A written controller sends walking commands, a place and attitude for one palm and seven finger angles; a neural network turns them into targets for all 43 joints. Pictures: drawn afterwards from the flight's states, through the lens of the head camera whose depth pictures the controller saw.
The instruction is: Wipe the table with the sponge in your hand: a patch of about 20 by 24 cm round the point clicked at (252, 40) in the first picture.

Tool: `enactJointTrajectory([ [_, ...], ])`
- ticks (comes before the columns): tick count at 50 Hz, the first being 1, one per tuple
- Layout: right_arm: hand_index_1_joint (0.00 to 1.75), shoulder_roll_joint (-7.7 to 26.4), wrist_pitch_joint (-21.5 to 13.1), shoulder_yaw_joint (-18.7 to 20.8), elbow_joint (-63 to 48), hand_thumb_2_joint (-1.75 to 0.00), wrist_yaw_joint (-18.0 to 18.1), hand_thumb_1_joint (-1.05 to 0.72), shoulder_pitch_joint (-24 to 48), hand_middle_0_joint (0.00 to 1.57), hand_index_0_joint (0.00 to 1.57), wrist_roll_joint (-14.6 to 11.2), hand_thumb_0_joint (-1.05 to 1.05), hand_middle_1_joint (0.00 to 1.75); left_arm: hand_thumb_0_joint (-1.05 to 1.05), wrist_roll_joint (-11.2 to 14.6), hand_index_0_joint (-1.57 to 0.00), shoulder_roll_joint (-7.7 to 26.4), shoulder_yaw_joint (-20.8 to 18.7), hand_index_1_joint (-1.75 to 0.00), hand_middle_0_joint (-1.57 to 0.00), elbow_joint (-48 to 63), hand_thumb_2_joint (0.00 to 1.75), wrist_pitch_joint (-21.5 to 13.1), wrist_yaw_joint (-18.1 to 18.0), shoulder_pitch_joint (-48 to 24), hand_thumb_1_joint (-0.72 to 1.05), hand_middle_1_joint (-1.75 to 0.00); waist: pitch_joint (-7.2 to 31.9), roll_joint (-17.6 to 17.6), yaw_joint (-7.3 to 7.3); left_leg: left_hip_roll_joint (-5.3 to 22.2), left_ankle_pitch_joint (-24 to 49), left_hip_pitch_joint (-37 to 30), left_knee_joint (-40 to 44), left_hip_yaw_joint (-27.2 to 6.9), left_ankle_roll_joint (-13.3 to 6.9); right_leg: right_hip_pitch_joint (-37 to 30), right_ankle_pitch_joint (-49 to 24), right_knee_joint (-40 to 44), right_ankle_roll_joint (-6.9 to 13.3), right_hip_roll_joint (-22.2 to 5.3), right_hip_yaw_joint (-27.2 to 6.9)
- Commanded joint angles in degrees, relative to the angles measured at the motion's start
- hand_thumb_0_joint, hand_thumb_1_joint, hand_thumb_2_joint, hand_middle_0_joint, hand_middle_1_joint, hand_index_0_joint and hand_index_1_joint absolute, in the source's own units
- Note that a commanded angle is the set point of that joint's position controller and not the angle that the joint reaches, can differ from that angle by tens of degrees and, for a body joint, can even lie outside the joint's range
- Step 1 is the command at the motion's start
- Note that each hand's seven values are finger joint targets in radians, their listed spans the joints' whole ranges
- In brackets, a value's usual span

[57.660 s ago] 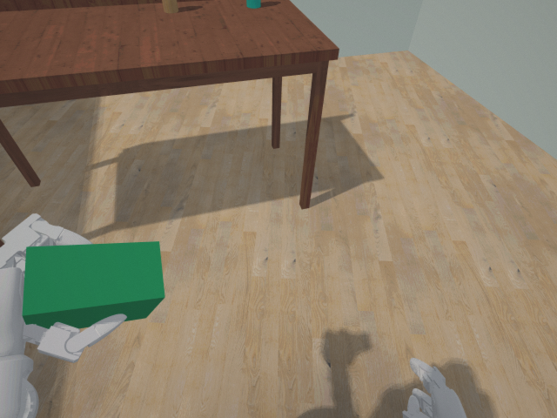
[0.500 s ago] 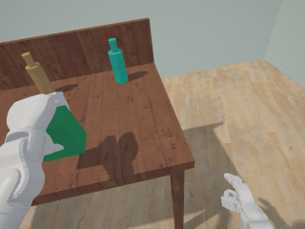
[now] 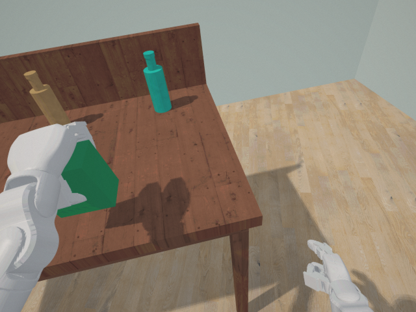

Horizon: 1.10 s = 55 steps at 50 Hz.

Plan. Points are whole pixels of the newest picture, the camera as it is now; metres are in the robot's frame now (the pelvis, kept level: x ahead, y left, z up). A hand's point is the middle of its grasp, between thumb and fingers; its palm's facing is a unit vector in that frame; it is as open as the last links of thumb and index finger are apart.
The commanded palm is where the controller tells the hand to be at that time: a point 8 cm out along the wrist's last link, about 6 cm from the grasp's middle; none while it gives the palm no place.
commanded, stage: bring the sponge back beside the body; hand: left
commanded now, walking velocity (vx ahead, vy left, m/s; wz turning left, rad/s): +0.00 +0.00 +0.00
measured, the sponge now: (80, 186) +0.26 +0.28 +0.15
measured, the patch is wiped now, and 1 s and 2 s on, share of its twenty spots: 1.00 1.00 1.00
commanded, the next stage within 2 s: step back with the hand held close in 1.42 s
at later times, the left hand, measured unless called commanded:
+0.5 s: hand (57, 182) +0.23 +0.28 +0.20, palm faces +0.20 -0.08 -0.98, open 10.2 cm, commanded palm +0.18 +0.29 +0.27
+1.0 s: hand (49, 199) +0.20 +0.28 +0.19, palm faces +0.21 -0.10 -0.97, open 10.2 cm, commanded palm +0.15 +0.29 +0.26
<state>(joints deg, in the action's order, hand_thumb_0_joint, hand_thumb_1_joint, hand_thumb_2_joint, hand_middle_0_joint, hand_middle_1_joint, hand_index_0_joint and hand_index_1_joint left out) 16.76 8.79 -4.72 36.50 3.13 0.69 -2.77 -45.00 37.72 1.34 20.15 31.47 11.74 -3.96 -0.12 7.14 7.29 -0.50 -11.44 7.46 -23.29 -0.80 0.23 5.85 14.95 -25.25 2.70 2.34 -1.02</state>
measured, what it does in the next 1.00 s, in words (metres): stands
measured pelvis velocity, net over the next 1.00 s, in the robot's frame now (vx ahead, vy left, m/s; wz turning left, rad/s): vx -0.01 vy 0.00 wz -0.01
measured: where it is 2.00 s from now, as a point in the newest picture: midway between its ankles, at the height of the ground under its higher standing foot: outside the picture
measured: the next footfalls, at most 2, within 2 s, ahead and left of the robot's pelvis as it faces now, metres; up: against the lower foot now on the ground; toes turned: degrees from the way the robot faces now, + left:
none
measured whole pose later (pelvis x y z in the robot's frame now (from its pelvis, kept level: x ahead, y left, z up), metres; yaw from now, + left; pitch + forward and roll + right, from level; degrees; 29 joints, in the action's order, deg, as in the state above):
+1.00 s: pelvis -0.01 +0.00 +0.00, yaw +0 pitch -6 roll +0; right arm 16.1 8.4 -4.6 35.3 2.9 0.5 -2.5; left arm -42.7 37.3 -2.5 31.5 30.8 8.1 10.6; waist -0.3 7.1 8.5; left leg -0.4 -11.8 6.5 -24.3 -0.5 0.0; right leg 4.6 14.7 -25.3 2.4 2.5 -1.5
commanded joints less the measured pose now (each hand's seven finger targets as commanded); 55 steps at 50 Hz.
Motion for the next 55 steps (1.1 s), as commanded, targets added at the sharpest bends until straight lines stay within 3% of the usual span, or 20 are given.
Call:
enactJointTrajectory([
  [1,0.3,5.13,-2.77,2.43,-10.57,-0.9,0.61,-0.9,14.89,0.2,0.2,0.0,0.0,0.3,0.0,-2.63,-1.2,16.45,-12.68,-1.6,-1.2,8.99,1.3,-0.72,-2.93,-15.23,0.1,-1.6,11.49,-3.34,1.0,-2.34,12.27,-1.96,1.42,-1.11,-2.51,-3.15,-12.52,4.09,0.56,-0.64,-4.7],
  [2,0.3,5.03,-3.09,2.3,-10.94,-0.9,0.42,-0.9,16.13,0.2,0.2,-0.31,0.0,0.3,0.0,-2.55,-1.2,17.31,-13.91,-1.6,-1.2,9.89,1.3,-0.42,-3.03,-14.78,0.1,-1.6,11.42,-2.31,1.11,-2.1,11.81,-1.94,1.12,-1.61,-2.4,-2.28,-11.79,4.3,1.15,-0.06,-6.25],
  [8,0.3,4.84,-3.46,2.15,-11.17,-0.9,0.48,-0.9,15.17,0.2,0.2,-0.33,0.0,0.3,0.0,-1.62,-1.2,14.51,-11.81,-1.6,-1.2,11.64,1.3,-0.87,-2.74,-12.49,0.1,-1.6,10.92,-3.5,0.52,-2.02,11.79,-1.85,1.1,-1.28,-2.44,-2.19,-11.58,3.74,0.43,-0.56,-4.33],
  [12,0.3,4.7,-3.87,2.5,-11.58,-0.9,0.63,-0.9,16.56,0.2,0.2,-0.35,0.0,0.3,0.0,-1.61,-1.2,15.54,-13.44,-1.6,-1.2,15.35,1.3,-1.34,-3.28,-10.32,0.1,-1.6,11.33,-1.59,1.0,-1.98,11.78,-2.88,0.94,-1.97,-2.44,-1.62,-11.27,4.08,1.08,0.17,-5.85],
  [13,0.3,4.34,-3.79,2.11,-11.34,-0.9,0.66,-0.9,15.09,0.2,0.2,-0.17,0.0,0.3,0.0,-1.75,-1.2,12.88,-11.02,-1.6,-1.2,14.47,1.3,-1.49,-3.4,-10.47,0.1,-1.6,10.49,-3.03,0.63,-2.0,11.86,-2.38,1.25,-1.37,-2.4,-1.83,-10.84,3.86,0.59,-0.41,-4.06],
  [17,0.3,4.51,-3.63,2.17,-11.35,-0.9,0.84,-0.9,16.51,0.2,0.2,-0.27,0.0,0.3,0.0,-2.13,-1.2,15.32,-13.34,-1.6,-1.2,14.5,1.3,-1.32,-4.39,-11.55,0.1,-1.6,9.36,-2.82,0.87,-1.71,9.76,-2.46,1.83,-1.87,-2.29,-0.63,-8.0,5.05,1.17,0.29,-5.71],
  [18,0.3,4.4,-3.67,2.04,-11.28,-0.9,0.88,-0.9,15.25,0.2,0.2,-0.02,0.0,0.3,0.0,-2.2,-1.2,13.69,-11.74,-1.6,-1.2,13.93,1.3,-1.44,-4.62,-11.56,0.1,-1.6,10.04,-3.53,0.83,-1.86,10.21,-2.5,1.87,-1.45,-2.34,-1.52,-8.28,4.65,0.79,-0.28,-4.44],
  [22,0.3,4.44,-3.31,2.05,-11.25,-0.9,0.65,-0.9,16.69,0.2,0.2,-0.26,0.0,0.3,0.0,-2.07,-1.2,14.97,-13.36,-1.6,-1.2,14.12,1.3,-0.82,-4.78,-10.22,0.1,-1.6,9.56,-1.66,1.01,-1.71,9.58,-2.44,2.11,-1.85,-2.09,-1.24,-7.96,5.27,1.33,0.34,-6.31],
  [23,0.3,4.28,-3.41,1.91,-11.34,-0.9,0.58,-0.9,15.81,0.2,0.2,-0.01,0.0,0.3,0.0,-1.82,-1.2,13.57,-12.02,-1.6,-1.2,14.45,1.3,-0.93,-4.76,-9.52,0.1,-1.6,10.69,-2.37,1.17,-1.88,10.29,-2.24,2.02,-1.5,-2.19,-2.59,-8.7,4.57,0.88,-0.31,-4.79],
  [27,0.3,4.28,-3.29,1.96,-11.85,-0.9,0.44,-0.9,16.97,0.2,0.2,-0.19,0.0,0.3,0.0,-1.25,-1.2,13.88,-13.23,-1.6,-1.2,16.78,1.3,-0.36,-4.44,-6.1,0.1,-1.6,10.34,-1.54,1.17,-1.71,11.31,-3.0,1.65,-1.71,-2.27,-1.99,-10.62,4.69,1.14,0.41,-6.01],
  [28,0.3,4.16,-3.32,1.81,-11.76,-0.9,0.42,-0.9,15.83,0.2,0.2,-0.02,0.0,0.3,0.0,-1.11,-1.2,12.66,-12.03,-1.6,-1.2,16.48,1.3,-0.44,-4.42,-5.83,0.1,-1.6,10.0,-2.87,1.04,-1.72,10.92,-2.3,1.66,-1.38,-2.25,-2.27,-9.85,4.4,0.61,-0.24,-4.64],
  [32,0.3,4.34,-3.37,1.95,-12.25,-0.9,0.43,-0.9,17.05,0.2,0.2,-0.17,0.0,0.3,0.0,-1.06,-1.2,14.75,-14.27,-1.6,-1.2,19.15,1.3,-0.69,-4.69,-4.48,0.1,-1.6,9.81,-1.73,1.24,-1.55,10.26,-2.61,1.54,-1.96,-2.26,-1.56,-8.91,4.75,1.11,0.41,-6.21],
  [33,0.3,4.32,-3.39,1.87,-11.99,-0.9,0.55,-0.9,15.93,0.2,0.2,0.09,0.0,0.3,0.0,-1.33,-1.2,13.53,-12.94,-1.6,-1.2,18.53,1.3,-0.73,-4.87,-4.88,0.1,-1.6,9.36,-1.82,1.12,-1.67,10.56,-2.37,1.49,-1.49,-2.23,-1.68,-8.66,4.42,0.78,-0.12,-4.86],
  [37,0.3,4.32,-3.44,2.1,-12.18,-0.9,0.58,-0.9,16.88,0.2,0.2,-0.12,0.0,0.3,0.0,-1.11,-1.2,14.64,-14.55,-1.6,-1.2,19.97,1.3,-0.92,-5.43,-3.21,0.1,-1.6,8.85,-1.35,1.27,-1.59,9.84,-2.95,1.67,-2.04,-2.22,-1.07,-7.88,5.12,1.18,0.56,-6.45],
  [39,0.3,4.42,-3.42,2.29,-11.55,-0.9,0.58,-0.9,14.9,0.2,0.2,0.28,0.0,0.3,0.0,-1.06,-1.2,13.47,-13.77,-1.6,-1.2,18.2,1.3,-1.26,-5.67,-1.33,0.1,-1.6,8.32,-2.85,1.19,-1.65,10.89,-2.66,1.41,-1.6,-2.24,-1.44,-9.03,4.9,0.73,0.03,-4.99],
  [42,0.3,4.29,-3.57,2.25,-12.35,-0.9,0.46,-0.9,16.93,0.2,0.2,-0.09,0.0,0.3,0.0,-1.02,-1.2,13.89,-14.51,-1.6,-1.2,21.33,1.3,-1.26,-5.81,-0.88,0.1,-1.6,8.96,-0.84,1.5,-1.48,10.23,-3.17,1.73,-2.13,-2.16,-1.28,-8.22,4.93,1.3,0.68,-6.36],
  [49,0.3,4.53,-3.56,2.46,-11.86,-0.9,0.43,-0.9,14.69,0.2,0.2,0.23,0.0,0.3,0.0,-0.15,-1.2,12.62,-14.23,-1.6,-1.2,20.16,1.3,-1.31,-6.13,3.51,0.1,-1.6,6.68,-3.25,1.22,-1.39,9.53,-2.04,1.44,-1.61,-2.14,-0.74,-7.31,5.19,0.58,0.05,-5.22],
  [52,0.3,4.55,-3.91,2.46,-12.68,-0.9,0.3,-0.9,16.79,0.2,0.2,0.1,0.0,0.3,0.0,-0.36,-1.2,14.43,-15.98,-1.6,-1.2,23.61,1.3,-1.51,-6.38,4.12,0.1,-1.6,8.77,-1.08,1.74,-1.4,9.4,-2.64,1.24,-2.03,-2.12,-1.43,-7.42,4.93,1.11,0.52,-6.98],
  [53,0.3,4.38,-3.94,2.41,-12.43,-0.9,0.38,-0.9,15.22,0.2,0.2,0.34,0.0,0.3,0.0,-0.65,-1.2,13.19,-14.56,-1.6,-1.2,23.45,1.3,-1.72,-6.54,3.13,0.1,-1.6,8.79,-2.25,1.56,-1.64,10.04,-2.48,0.98,-1.48,-2.17,-1.62,-7.58,4.53,0.68,-0.05,-5.5],
  [55,0.3,4.58,-3.67,2.58,-11.71,-0.9,0.48,-0.9,14.57,0.2,0.2,0.32,0.0,0.3,0.0,-0.27,-1.2,12.74,-14.15,-1.6,-1.2,21.25,1.3,-1.81,-6.57,3.65,0.1,-1.6,6.51,-2.36,1.16,-1.43,9.04,-2.41,1.68,-1.63,-2.05,-0.65,-6.57,5.45,0.54,0.02,-5.1],
])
